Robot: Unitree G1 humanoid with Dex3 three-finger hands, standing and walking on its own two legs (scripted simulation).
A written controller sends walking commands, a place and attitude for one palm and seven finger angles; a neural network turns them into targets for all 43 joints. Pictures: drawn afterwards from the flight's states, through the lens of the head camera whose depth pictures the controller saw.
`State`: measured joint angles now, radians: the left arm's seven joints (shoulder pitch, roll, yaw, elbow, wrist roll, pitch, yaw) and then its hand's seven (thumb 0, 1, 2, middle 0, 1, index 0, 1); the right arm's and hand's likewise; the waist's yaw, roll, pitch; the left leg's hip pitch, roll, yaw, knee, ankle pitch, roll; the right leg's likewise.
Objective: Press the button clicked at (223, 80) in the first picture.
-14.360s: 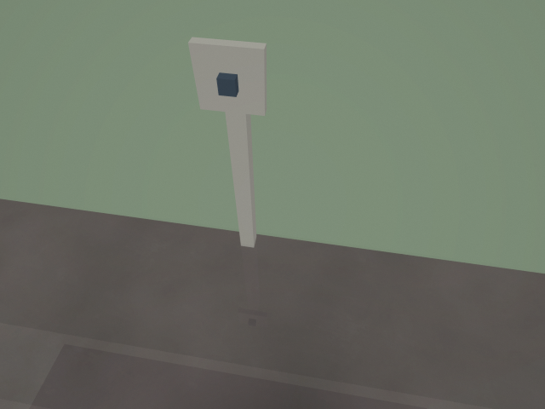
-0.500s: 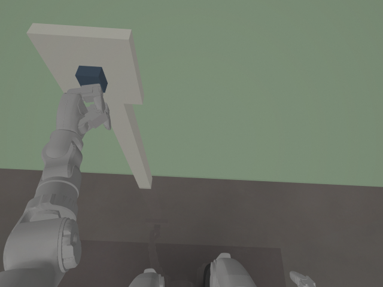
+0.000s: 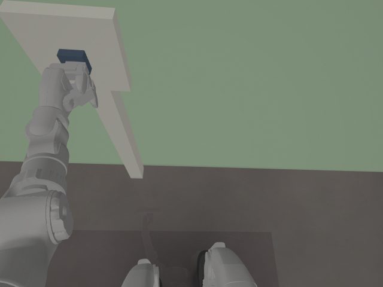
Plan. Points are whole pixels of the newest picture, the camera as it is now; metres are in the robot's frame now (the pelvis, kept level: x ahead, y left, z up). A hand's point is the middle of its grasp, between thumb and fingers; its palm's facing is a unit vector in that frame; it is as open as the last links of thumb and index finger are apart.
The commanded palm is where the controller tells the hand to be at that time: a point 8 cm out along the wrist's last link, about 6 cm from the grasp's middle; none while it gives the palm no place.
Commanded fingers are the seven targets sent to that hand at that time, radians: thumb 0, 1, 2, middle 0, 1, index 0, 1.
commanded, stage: press the button with the knuckle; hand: left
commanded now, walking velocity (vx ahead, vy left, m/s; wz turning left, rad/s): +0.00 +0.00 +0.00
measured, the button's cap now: (76, 58) +0.55 +0.19 +0.10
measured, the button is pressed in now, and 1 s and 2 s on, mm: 10 0 0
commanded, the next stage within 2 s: hold the button down briefly in 0.14 s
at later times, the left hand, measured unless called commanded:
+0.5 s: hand (90, 89) +0.50 +0.17 +0.07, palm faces -0.08 -1.00 -0.05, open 3.6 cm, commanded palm +0.51 +0.22 +0.07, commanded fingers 0.00 0.90 0.90 -1.30 -1.50 -1.30 -1.50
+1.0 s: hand (89, 96) +0.48 +0.17 +0.07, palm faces -0.07 -1.00 -0.02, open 3.4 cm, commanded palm +0.45 +0.22 +0.07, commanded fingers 0.00 0.90 0.90 -1.30 -1.50 -1.30 -1.50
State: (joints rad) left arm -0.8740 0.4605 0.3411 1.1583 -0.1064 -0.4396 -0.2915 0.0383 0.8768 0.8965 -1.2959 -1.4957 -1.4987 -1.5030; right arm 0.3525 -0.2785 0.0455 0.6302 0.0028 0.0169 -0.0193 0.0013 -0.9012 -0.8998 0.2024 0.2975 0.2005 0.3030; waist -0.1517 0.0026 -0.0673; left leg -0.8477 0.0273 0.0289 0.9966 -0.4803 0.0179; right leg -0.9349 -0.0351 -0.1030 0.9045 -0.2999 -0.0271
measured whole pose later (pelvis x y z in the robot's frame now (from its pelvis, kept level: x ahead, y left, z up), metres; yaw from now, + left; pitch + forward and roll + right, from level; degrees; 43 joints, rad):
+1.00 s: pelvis -0.02 +0.01 -0.01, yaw +0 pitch +19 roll -1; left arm -0.86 0.43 0.33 1.10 -0.10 -0.38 -0.25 0.02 0.89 0.90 -1.30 -1.50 -1.46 -1.50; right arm 0.40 -0.28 0.07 0.58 0.00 0.00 0.00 0.00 -0.90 -0.90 0.20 0.30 0.20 0.30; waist -0.17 0.01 -0.09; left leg -0.90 0.00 0.04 1.04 -0.47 0.04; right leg -0.99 -0.01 -0.04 0.93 -0.28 0.00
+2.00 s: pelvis +0.04 +0.00 +0.03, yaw +2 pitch +8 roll -1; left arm -0.06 0.30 0.21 0.30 -0.28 -0.22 -0.32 0.02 0.90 0.90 -1.30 -1.50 -1.30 -1.50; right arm 0.30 -0.26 0.05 0.53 0.06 -0.03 -0.04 0.01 -0.90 -0.90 0.20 0.30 0.20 0.30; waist -0.03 0.04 -0.09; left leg -0.47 0.00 0.01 0.79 -0.46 0.02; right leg -0.57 0.00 -0.06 0.75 -0.32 -0.02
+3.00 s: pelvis +0.04 +0.01 +0.07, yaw +2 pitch -5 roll -1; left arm 0.54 0.31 0.29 -0.49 -0.04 -0.09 0.11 0.01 0.89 0.90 -1.30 -1.50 -1.31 -1.50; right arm 0.21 -0.22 0.03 0.62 0.00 -0.13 -0.07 0.01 -0.90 -0.90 0.20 0.30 0.20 0.30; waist 0.08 0.08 0.01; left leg -0.03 -0.01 0.01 0.44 -0.32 0.02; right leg -0.13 0.00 -0.06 0.41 -0.19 -0.01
